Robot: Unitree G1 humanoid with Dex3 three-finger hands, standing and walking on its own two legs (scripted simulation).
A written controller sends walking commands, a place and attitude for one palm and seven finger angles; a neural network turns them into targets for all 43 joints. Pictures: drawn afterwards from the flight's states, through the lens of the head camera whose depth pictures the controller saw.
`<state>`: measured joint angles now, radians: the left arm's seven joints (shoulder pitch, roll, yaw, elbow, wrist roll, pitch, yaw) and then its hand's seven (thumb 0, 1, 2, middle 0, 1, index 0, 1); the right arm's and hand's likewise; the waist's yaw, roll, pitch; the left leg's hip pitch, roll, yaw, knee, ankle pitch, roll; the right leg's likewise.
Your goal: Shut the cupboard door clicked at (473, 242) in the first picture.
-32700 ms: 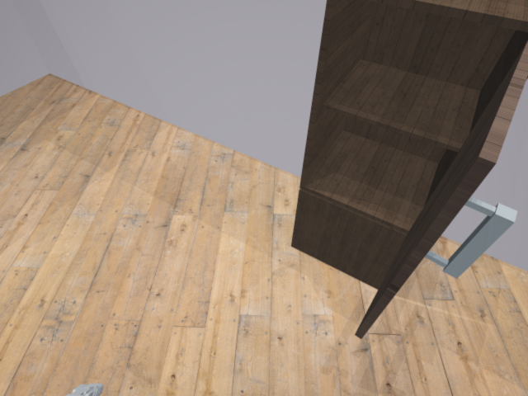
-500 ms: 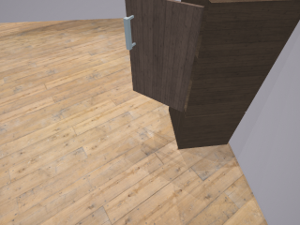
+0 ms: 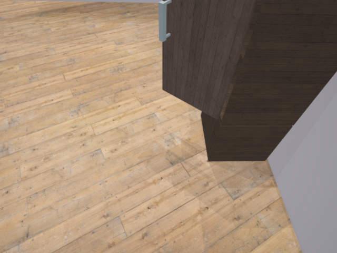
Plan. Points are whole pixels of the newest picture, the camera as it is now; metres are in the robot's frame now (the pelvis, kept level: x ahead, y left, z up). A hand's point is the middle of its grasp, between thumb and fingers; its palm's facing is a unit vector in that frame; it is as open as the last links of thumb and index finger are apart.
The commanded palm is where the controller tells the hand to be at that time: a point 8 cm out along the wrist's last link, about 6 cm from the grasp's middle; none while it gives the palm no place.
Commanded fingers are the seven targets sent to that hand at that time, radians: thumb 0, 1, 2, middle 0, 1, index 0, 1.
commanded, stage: walk to a spot facing it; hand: left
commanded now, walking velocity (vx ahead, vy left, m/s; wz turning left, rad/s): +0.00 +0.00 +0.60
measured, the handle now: (165, 20) +0.97 +0.04 +0.08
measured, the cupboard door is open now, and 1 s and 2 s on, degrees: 51 51 51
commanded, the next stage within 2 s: none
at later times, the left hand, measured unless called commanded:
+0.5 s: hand out of the picture +0.04 +0.18 -0.14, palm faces +0.28 -0.90 -0.33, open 7.4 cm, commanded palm none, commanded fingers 0.00 0.90 0.90 -0.20 -0.30 -0.20 -0.30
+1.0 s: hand out of the picture -0.05 +0.18 -0.16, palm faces +0.61 -0.74 -0.27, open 7.4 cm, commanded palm none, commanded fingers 0.00 0.90 0.90 -0.20 -0.30 -0.20 -0.30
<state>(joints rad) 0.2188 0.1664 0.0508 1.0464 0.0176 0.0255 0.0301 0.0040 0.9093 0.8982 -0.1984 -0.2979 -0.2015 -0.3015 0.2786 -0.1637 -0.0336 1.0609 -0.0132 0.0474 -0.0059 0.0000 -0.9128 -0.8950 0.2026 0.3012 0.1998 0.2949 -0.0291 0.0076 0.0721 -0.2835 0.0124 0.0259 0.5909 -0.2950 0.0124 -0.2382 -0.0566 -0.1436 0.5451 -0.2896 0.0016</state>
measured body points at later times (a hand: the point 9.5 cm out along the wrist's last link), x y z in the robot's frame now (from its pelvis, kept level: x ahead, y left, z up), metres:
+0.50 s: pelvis +0.00 -0.05 +0.00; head +0.07 -0.07 +0.45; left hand +0.02 +0.22 -0.12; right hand +0.13 -0.30 -0.16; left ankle -0.05 +0.08 -0.65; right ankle +0.00 -0.16 -0.73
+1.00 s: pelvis +0.03 -0.04 +0.00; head +0.07 -0.01 +0.45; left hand -0.08 +0.22 -0.14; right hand +0.26 -0.18 -0.14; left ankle -0.06 +0.06 -0.73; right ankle +0.13 -0.14 -0.69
